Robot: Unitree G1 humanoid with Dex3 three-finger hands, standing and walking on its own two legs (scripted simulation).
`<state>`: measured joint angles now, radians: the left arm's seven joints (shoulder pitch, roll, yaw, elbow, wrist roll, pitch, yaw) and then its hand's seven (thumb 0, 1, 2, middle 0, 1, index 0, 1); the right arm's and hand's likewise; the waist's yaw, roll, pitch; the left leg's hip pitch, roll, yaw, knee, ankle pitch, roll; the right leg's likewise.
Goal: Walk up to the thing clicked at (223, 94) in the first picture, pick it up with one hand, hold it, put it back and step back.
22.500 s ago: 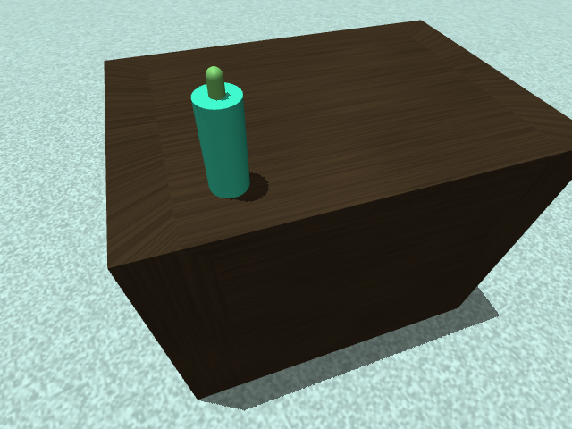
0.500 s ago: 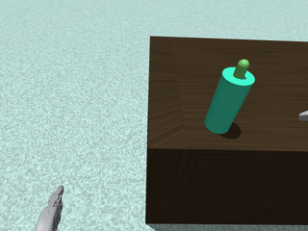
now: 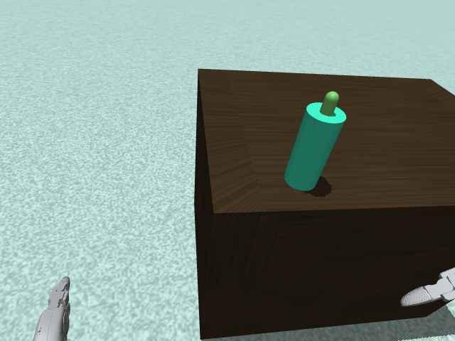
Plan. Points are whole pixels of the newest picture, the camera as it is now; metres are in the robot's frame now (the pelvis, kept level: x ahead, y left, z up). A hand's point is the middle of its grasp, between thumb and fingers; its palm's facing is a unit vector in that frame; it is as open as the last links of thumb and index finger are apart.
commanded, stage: sink last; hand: right
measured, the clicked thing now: (314, 141) +0.46 -0.21 +0.15
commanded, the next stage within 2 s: home in 0.36 s
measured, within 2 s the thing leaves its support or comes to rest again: neither
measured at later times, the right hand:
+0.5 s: hand out of the picture +0.16 -0.28 +0.23, palm faces +0.54 +0.69 -0.48, open 17.5 cm
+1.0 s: hand (340, 319) +0.16 -0.21 -0.01, palm faces +0.15 +0.95 -0.28, open 17.4 cm
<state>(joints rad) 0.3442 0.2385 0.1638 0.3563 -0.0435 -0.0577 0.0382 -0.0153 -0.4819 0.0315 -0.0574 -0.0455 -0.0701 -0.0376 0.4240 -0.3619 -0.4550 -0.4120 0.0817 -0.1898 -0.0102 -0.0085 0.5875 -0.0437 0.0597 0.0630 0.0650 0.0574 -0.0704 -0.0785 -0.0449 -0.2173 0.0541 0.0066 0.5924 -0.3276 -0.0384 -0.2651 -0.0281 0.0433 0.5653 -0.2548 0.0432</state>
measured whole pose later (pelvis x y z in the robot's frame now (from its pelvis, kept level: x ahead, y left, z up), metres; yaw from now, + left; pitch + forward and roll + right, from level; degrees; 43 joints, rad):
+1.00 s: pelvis +0.00 -0.01 +0.01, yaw +1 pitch -2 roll +0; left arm 0.20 0.19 0.04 0.57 -0.01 -0.12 0.05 0.00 0.73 0.82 -0.19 -0.28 -0.19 -0.28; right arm 0.49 -0.20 -0.10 0.14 0.01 -0.24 -0.02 -0.01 0.54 -0.06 0.06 0.06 0.06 0.05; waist -0.02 -0.02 0.06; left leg -0.20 0.05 -0.01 0.50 -0.28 -0.05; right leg -0.25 -0.03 0.03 0.50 -0.22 0.03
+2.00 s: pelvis -0.01 -0.02 +0.01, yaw +3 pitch -4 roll +0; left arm 0.20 0.38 0.01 0.97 0.03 0.02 -0.02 0.00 0.90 0.90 -0.20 -0.30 -0.20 -0.30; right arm 0.23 -0.40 0.00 0.96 -0.03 -0.02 -0.01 -0.01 0.53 -0.06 0.06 0.06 0.06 0.05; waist 0.00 -0.01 0.03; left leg -0.17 0.05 -0.04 0.49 -0.26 -0.05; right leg -0.22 -0.04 -0.01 0.51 -0.23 0.02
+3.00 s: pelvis +0.00 -0.01 +0.01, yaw +3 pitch -3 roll +0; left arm 0.13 0.37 0.00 1.13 0.01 0.00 -0.02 0.00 0.90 0.90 -0.20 -0.30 -0.21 -0.30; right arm 0.14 -0.37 0.02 1.10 -0.01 0.00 0.00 0.00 0.54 -0.05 0.06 0.05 0.06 0.05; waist 0.01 0.00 0.06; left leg -0.13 0.05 -0.05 0.39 -0.21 -0.05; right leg -0.16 -0.04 -0.02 0.39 -0.17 0.03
